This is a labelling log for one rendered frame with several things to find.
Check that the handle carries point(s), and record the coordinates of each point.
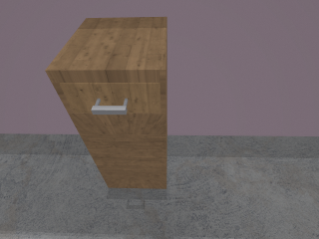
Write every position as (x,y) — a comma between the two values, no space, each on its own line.
(109,110)

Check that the drawer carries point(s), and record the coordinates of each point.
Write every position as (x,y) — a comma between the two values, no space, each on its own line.
(143,98)

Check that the cabinet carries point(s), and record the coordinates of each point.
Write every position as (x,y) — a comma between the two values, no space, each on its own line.
(130,151)

